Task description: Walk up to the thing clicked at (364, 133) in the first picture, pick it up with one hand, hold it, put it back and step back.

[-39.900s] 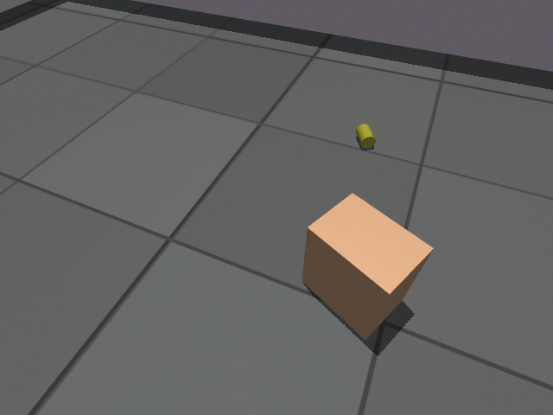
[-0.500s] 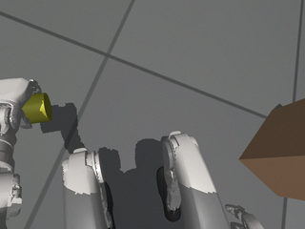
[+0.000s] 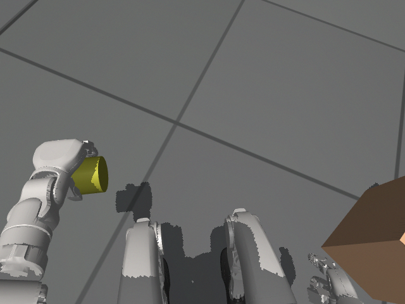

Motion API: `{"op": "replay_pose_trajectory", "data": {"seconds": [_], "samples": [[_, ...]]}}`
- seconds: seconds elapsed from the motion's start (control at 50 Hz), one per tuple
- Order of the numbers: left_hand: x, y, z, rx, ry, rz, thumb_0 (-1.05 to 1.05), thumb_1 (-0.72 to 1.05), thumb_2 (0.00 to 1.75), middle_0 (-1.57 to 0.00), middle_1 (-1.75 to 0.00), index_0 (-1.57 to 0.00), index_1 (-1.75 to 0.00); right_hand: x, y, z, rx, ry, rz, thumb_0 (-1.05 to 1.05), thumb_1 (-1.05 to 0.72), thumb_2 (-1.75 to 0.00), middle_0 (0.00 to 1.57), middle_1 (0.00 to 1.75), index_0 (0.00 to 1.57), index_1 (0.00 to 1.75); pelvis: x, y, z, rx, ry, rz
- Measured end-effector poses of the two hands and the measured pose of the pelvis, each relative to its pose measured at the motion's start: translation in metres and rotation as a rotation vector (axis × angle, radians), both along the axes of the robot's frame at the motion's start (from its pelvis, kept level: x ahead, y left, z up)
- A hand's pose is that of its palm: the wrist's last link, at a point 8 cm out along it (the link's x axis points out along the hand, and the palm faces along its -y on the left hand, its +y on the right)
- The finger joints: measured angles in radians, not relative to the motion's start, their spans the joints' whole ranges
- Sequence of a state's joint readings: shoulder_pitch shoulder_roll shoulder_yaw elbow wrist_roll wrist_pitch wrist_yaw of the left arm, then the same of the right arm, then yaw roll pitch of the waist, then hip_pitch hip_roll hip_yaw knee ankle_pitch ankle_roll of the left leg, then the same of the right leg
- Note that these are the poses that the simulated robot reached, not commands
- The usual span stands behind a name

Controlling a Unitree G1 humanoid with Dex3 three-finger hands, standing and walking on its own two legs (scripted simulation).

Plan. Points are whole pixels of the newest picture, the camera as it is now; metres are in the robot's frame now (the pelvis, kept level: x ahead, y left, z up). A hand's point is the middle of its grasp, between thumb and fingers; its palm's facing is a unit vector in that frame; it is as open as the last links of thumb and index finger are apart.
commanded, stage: lift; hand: left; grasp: from above
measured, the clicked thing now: (75, 176) +0.40 +0.27 -0.13
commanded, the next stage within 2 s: hold in 0.86 s
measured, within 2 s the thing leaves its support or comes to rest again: neither
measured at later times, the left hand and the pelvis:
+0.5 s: hand (42, 159) +0.36 +0.23 +0.08, palm faces -0.46 -0.05 -0.89, open 10.4 cm; pelvis +0.03 +0.00 +0.16, yaw +1 degrees
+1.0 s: hand (23, 124) +0.38 +0.22 +0.15, palm faces -0.45 -0.07 -0.89, open 10.3 cm; pelvis +0.07 +0.00 +0.22, yaw +1 degrees
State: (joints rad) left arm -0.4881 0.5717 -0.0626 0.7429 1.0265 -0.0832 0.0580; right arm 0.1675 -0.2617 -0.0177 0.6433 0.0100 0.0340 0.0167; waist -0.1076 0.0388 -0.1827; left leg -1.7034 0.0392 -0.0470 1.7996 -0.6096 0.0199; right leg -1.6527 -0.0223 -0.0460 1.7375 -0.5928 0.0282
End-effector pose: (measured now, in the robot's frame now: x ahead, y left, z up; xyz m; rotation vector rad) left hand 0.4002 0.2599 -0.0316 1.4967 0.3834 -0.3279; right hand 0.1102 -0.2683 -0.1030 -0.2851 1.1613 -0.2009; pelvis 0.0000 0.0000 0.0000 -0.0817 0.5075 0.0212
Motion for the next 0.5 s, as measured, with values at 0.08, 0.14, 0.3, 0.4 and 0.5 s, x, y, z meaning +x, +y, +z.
{"op": "replay_pose_trajectory", "data": {"seconds": [0.08, 0.14, 0.3, 0.4, 0.5], "samples": [[-0.012, -0.004, 0.034, -0.010, 0.020, 0.006, -0.03, -0.01, 0.35, -0.81, -0.22, -0.80, -0.25, 0.003, 0.004, 0.029, 0.009, -0.024, -0.017, 0.00, -0.90, -0.89, 0.20, 0.30, 0.21, 0.30, 0.005, 0.000, 0.031, 0.009, -0.036, 0.002], [-0.021, -0.008, 0.060, -0.020, 0.025, 0.000, -0.03, -0.01, 0.35, -0.81, -0.22, -0.80, -0.25, 0.005, 0.007, 0.051, 0.011, -0.039, -0.028, 0.00, -0.89, -0.89, 0.20, 0.30, 0.21, 0.30, 0.009, 0.000, 0.054, 0.017, -0.068, 0.003], [-0.033, -0.016, 0.118, -0.012, 0.022, -0.003, -0.03, -0.02, 0.35, -0.82, -0.23, -0.81, -0.25, 0.008, 0.008, 0.106, 0.013, -0.079, -0.050, 0.01, -0.90, -0.89, 0.20, 0.30, 0.21, 0.30, 0.021, -0.001, 0.108, 0.033, -0.155, 0.006], [-0.033, -0.020, 0.144, 0.000, 0.020, 0.001, -0.03, -0.02, 0.36, -0.81, -0.23, -0.80, -0.26, 0.008, 0.005, 0.133, 0.011, -0.094, -0.060, 0.01, -0.89, -0.89, 0.20, 0.30, 0.21, 0.30, 0.027, -0.001, 0.136, 0.039, -0.199, 0.006], [-0.032, -0.025, 0.166, 0.009, 0.025, 0.008, -0.02, -0.02, 0.37, -0.81, -0.22, -0.80, -0.25, 0.007, 0.002, 0.155, 0.010, -0.095, -0.065, 0.01, -0.89, -0.89, 0.20, 0.30, 0.21, 0.30, 0.034, -0.001, 0.158, 0.047, -0.238, 0.002]]}}
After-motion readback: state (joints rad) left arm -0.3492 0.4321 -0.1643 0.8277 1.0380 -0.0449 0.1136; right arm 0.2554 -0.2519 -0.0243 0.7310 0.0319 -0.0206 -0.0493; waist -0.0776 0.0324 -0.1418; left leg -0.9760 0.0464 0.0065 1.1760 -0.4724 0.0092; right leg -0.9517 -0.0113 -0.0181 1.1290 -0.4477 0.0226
